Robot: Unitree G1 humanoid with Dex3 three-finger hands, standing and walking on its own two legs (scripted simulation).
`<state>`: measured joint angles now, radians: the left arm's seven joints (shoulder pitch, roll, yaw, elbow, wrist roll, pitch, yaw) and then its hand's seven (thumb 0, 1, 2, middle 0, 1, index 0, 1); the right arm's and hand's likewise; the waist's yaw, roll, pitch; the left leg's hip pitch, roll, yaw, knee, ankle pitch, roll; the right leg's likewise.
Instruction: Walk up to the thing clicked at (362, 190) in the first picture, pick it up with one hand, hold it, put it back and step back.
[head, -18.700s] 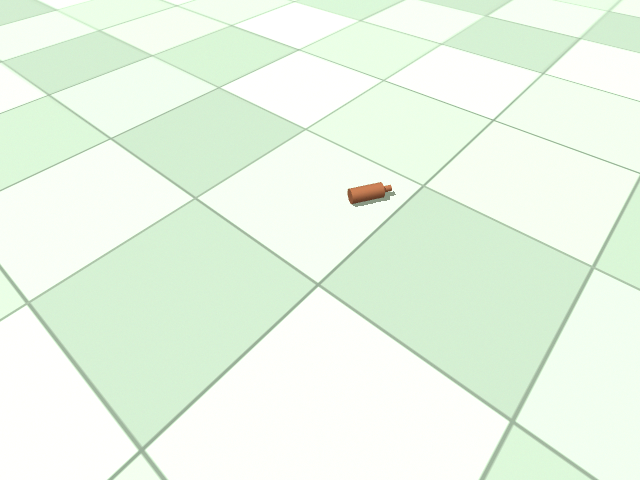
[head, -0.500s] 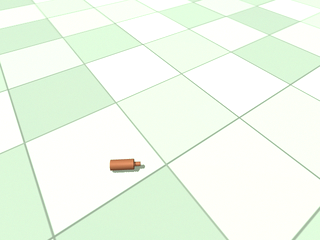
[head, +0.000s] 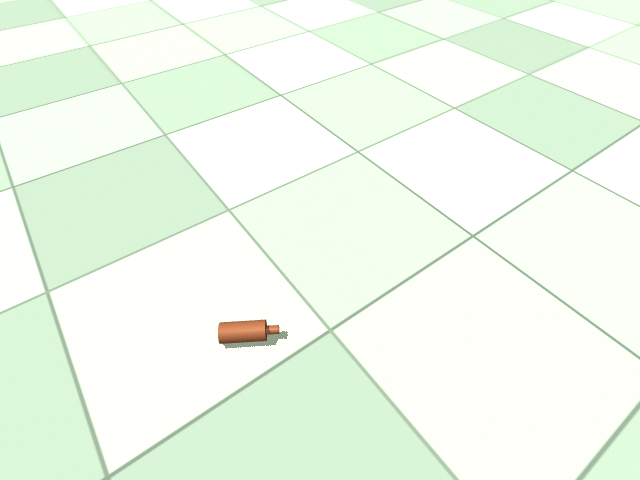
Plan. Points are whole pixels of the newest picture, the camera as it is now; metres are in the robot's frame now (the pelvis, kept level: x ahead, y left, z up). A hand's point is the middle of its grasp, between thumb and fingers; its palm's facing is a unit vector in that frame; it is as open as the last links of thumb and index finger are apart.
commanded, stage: stand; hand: left
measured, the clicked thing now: (249, 331) +0.76 +0.26 -0.75
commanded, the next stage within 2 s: walk up in 0.32 s
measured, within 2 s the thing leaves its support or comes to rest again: neither
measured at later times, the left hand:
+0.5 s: hand out of the picture +0.07 +0.27 -0.16, palm faces +0.04 -0.93 -0.37, open 7.4 cm
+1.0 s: hand (123, 448) +0.23 +0.30 -0.15, palm faces -0.04 -0.94 -0.35, open 7.4 cm
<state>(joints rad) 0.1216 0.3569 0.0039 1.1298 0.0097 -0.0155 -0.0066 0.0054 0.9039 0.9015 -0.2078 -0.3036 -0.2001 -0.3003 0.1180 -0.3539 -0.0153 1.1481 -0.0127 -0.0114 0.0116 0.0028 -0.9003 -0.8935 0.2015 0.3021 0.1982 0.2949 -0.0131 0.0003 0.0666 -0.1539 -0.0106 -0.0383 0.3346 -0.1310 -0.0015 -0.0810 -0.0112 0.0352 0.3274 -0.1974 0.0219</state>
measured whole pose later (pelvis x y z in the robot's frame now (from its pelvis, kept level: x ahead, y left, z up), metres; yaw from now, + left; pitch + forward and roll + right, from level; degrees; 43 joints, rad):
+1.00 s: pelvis +0.16 +0.03 -0.01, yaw +1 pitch -4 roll +1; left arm 0.26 0.41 0.07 0.91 0.02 -0.02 -0.08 0.01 0.91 0.90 -0.21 -0.30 -0.20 -0.30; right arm 0.37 -0.39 -0.06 0.86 -0.01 -0.07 0.04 0.00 -0.90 -0.89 0.20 0.30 0.20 0.30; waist -0.03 -0.03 0.10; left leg -0.02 -0.02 0.06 0.40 -0.32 0.03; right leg -0.46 -0.08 0.00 0.66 -0.16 -0.03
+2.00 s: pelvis +0.38 +0.00 -0.02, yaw +2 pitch -2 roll +0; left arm 0.19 0.38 0.01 1.00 0.00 -0.04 0.00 0.01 0.90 0.90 -0.21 -0.30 -0.20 -0.30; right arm 0.15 -0.37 -0.01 1.00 0.00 -0.01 0.02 0.00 -0.90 -0.89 0.20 0.30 0.20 0.29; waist 0.01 0.03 0.08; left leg -0.26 0.03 0.00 0.59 -0.28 -0.02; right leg -0.23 -0.04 -0.01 0.59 -0.32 0.02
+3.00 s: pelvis +0.39 +0.00 +0.00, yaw +3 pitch -2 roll +0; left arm 0.10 0.35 0.01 1.16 0.01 -0.02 0.00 0.01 0.90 0.90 -0.21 -0.30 -0.20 -0.30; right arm 0.09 -0.35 -0.01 1.16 -0.01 0.00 0.01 0.00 -0.90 -0.89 0.20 0.30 0.20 0.29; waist -0.01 0.01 0.05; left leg -0.13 0.02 -0.01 0.34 -0.17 -0.02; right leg -0.08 -0.04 -0.03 0.32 -0.20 0.03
